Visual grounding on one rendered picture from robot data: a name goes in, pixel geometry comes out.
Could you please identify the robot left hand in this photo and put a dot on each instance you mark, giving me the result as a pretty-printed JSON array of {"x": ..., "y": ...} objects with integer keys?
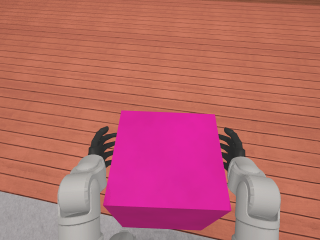
[{"x": 98, "y": 147}]

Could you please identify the robot left shin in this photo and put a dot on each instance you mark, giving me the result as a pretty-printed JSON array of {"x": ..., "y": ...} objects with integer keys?
[{"x": 123, "y": 230}]

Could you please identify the carton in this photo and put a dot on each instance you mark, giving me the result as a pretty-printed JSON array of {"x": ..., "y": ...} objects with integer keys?
[{"x": 167, "y": 171}]

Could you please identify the right robot forearm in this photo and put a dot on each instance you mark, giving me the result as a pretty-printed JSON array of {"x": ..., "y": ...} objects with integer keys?
[{"x": 258, "y": 201}]

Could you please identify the left robot forearm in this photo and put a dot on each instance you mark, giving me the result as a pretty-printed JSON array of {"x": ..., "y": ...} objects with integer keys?
[{"x": 78, "y": 200}]

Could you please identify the robot right hand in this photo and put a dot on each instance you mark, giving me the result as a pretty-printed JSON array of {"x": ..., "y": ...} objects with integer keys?
[{"x": 235, "y": 148}]

